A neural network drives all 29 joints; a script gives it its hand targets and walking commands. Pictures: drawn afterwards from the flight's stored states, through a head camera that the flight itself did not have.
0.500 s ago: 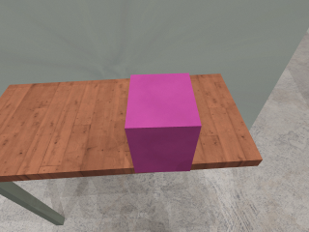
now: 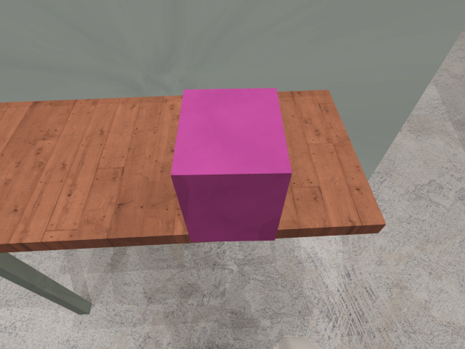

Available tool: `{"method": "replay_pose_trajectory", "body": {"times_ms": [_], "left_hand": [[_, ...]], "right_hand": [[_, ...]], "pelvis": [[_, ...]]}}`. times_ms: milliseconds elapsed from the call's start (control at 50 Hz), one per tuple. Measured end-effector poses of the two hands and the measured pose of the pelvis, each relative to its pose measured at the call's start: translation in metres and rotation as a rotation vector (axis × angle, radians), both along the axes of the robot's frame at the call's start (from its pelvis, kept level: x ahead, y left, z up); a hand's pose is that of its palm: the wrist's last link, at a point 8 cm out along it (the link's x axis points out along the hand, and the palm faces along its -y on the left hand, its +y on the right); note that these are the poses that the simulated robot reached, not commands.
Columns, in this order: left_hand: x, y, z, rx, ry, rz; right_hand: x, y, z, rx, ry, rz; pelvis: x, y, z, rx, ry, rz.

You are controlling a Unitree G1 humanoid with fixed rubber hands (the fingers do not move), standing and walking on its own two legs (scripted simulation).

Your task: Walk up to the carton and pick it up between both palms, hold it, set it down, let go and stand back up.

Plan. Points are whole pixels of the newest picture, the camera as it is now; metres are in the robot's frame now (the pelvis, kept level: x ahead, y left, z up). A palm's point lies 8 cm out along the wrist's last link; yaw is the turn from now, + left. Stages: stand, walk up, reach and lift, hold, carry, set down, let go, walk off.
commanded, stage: walk up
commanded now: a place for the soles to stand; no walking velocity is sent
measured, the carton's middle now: (231, 168) +0.42 +0.02 +0.07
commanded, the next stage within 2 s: none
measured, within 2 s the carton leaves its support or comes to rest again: neither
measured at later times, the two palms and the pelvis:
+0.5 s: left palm out of the picture -0.01 +0.17 -0.12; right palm out of the picture -0.03 -0.33 -0.14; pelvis -0.04 -0.07 +0.00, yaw +1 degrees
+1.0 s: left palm out of the picture -0.02 +0.20 -0.13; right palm out of the picture -0.01 -0.30 -0.14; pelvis -0.03 -0.05 +0.00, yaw +1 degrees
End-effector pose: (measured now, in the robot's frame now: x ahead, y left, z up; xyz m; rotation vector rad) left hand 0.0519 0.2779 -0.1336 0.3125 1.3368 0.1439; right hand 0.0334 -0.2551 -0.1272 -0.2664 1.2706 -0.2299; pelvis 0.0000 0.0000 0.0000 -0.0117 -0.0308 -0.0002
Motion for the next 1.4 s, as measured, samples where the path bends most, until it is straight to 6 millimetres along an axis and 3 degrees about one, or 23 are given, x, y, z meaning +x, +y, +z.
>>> {"method": "replay_pose_trajectory", "body": {"times_ms": [100, 180, 260, 360, 480, 600, 800, 940, 1240, 1400], "left_hand": [[0.012, -0.025, 0.005, 0.014, -0.09, 0.005], [0.0, -0.065, 0.0, -0.004, -0.139, 0.017], [-0.028, -0.102, 0.01, -0.049, -0.126, 0.06], [-0.041, -0.119, 0.018, -0.06, -0.125, 0.043], [-0.056, -0.108, 0.012, -0.057, -0.145, 0.069], [-0.068, -0.081, 0.0, -0.062, -0.109, 0.057], [-0.079, -0.078, 0.003, -0.068, -0.081, 0.046], [-0.08, -0.078, 0.006, -0.05, -0.045, 0.048], [-0.053, -0.078, 0.003, -0.058, -0.09, 0.04], [-0.055, -0.076, 0.002, -0.058, -0.083, 0.04]], "right_hand": [[0.003, -0.049, -0.001, -0.034, -0.035, 0.018], [0.01, -0.085, -0.019, -0.017, -0.063, 0.058], [0.0, -0.091, -0.016, 0.026, -0.057, 0.044], [-0.031, -0.089, -0.013, 0.063, 0.016, 0.044], [-0.06, -0.079, -0.013, 0.056, 0.116, 0.061], [-0.061, -0.055, -0.003, 0.065, 0.048, 0.024], [-0.05, -0.034, -0.005, 0.108, 0.035, 0.028], [-0.043, -0.036, -0.009, 0.113, 0.053, 0.046], [-0.029, -0.05, -0.004, 0.064, 0.054, 0.068], [-0.033, -0.048, -0.003, 0.065, 0.061, 0.071]], "pelvis": [[-0.017, -0.03, -0.005, 0.015, 0.015, 0.0], [-0.03, -0.056, -0.019, -0.012, -0.016, -0.003], [-0.031, -0.068, -0.007, 0.024, -0.006, -0.021], [-0.036, -0.075, 0.003, 0.022, 0.015, -0.015], [-0.044, -0.069, 0.001, 0.0, 0.017, 0.012], [-0.047, -0.054, -0.001, 0.031, -0.001, 0.007], [-0.039, -0.046, 0.003, 0.014, 0.005, 0.014], [-0.03, -0.048, 0.003, 0.013, 0.012, 0.02], [-0.021, -0.048, 0.002, 0.009, 0.009, 0.035], [-0.023, -0.047, 0.003, 0.01, 0.005, 0.042]]}}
